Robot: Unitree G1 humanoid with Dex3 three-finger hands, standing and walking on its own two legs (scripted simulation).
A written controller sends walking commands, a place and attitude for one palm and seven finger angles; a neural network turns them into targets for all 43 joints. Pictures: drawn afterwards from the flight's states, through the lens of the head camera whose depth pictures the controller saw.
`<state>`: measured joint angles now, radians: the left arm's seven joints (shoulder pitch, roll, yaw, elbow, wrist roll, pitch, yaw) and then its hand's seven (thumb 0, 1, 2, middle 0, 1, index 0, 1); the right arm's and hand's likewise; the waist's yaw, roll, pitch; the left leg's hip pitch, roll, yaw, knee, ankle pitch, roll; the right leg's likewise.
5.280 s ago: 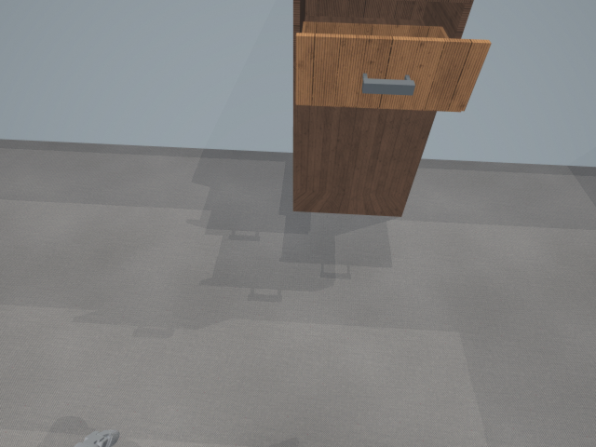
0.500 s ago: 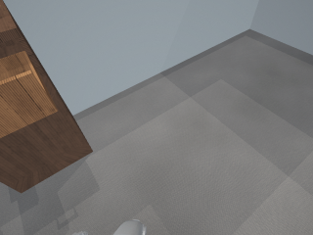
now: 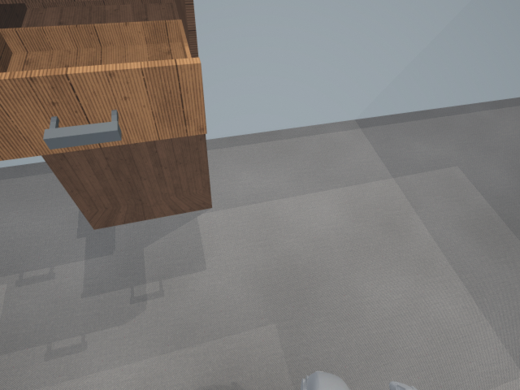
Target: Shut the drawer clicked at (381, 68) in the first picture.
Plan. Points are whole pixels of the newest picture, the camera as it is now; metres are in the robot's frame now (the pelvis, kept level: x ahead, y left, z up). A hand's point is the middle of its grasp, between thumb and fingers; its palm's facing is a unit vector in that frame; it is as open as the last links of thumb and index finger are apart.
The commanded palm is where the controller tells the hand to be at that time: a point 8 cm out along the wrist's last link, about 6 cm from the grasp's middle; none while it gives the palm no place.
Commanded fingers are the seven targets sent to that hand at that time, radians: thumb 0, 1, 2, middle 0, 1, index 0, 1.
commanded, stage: turn to face it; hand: left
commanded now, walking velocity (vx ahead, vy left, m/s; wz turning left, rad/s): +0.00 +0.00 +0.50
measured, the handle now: (84, 126) +0.53 +0.38 +0.04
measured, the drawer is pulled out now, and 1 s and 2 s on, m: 0.27 0.27 0.27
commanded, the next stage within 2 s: take the last steps up to it in 0.42 s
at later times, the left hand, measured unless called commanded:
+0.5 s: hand out of the picture +0.04 +0.15 -0.14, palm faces +0.25 -0.93 -0.27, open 7.4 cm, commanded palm none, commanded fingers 0.00 0.90 0.90 -0.20 -0.30 -0.20 -0.30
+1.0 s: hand out of the picture -0.01 +0.21 -0.17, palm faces +0.36 -0.92 -0.17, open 7.4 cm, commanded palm none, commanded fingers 0.00 0.90 0.90 -0.20 -0.30 -0.20 -0.30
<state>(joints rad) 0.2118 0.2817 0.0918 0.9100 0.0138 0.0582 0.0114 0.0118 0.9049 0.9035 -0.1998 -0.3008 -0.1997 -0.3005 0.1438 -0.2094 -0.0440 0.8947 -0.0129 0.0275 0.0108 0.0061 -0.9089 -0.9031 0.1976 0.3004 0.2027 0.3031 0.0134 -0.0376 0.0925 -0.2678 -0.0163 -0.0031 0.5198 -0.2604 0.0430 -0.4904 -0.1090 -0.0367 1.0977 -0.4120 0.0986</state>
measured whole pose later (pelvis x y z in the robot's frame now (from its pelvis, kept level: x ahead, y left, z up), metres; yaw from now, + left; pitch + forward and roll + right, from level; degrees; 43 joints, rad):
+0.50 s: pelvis +0.00 -0.05 +0.00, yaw +14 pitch -1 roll +2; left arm 0.22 0.15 0.03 0.90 0.02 0.00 0.02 0.01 0.90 0.90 -0.20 -0.30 -0.21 -0.30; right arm 0.22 -0.25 -0.08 0.97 -0.02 0.08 0.01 0.01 -0.91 -0.90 0.19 0.30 0.20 0.30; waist -0.03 0.04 0.06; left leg -0.47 0.01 -0.04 1.12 -0.40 -0.06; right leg -0.19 -0.07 -0.12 0.49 -0.29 -0.03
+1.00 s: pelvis +0.05 +0.03 +0.01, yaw +18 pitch -1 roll +0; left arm 0.30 0.21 0.06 1.06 0.02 0.02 -0.02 0.01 0.91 0.90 -0.20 -0.30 -0.20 -0.30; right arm 0.36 -0.14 -0.02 1.07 -0.01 -0.05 -0.02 0.00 -0.93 -0.90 0.20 0.30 0.20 0.30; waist 0.02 -0.04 0.03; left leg 0.02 -0.03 0.06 0.29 -0.29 0.05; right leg -0.56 -0.10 -0.05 1.05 -0.24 0.04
